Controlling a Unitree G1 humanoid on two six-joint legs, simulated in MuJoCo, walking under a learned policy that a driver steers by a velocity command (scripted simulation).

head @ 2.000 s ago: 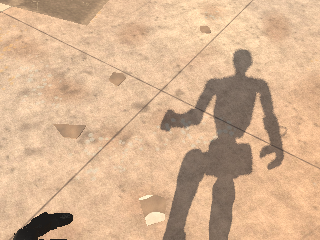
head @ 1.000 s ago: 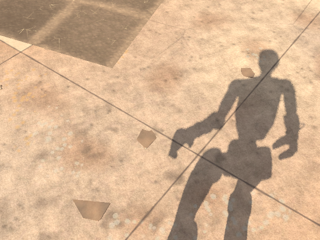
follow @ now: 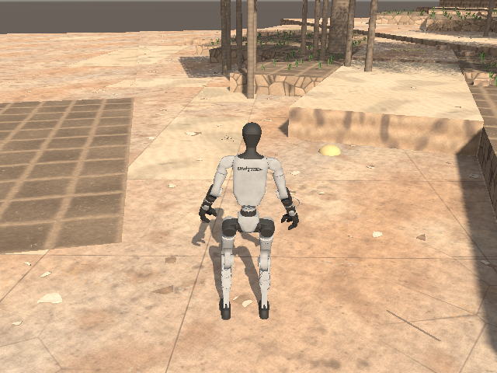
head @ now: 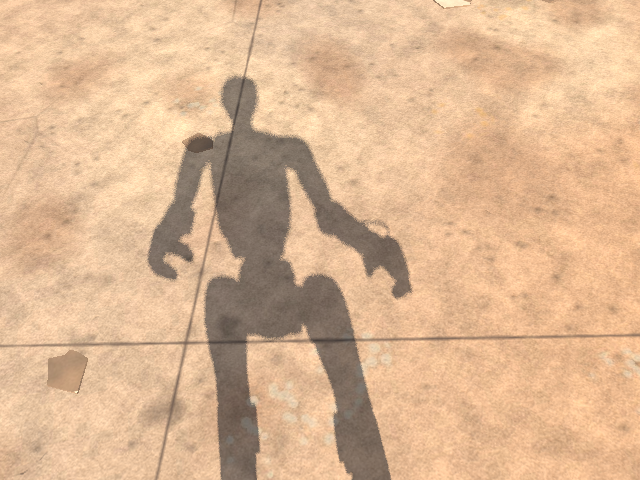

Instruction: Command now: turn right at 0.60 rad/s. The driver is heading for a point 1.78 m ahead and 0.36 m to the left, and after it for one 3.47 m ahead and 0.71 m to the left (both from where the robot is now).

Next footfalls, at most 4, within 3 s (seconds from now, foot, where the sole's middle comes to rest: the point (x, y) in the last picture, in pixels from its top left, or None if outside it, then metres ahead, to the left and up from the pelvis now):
0.36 left None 0.07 0.13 -0.77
0.86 left None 0.03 0.15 -0.77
1.34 right None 0.16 -0.03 -0.77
1.74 left None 0.29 0.30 -0.77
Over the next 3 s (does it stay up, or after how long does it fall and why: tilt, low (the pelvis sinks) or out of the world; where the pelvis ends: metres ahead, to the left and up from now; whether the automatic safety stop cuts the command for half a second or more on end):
stays up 0.89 0.23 0.02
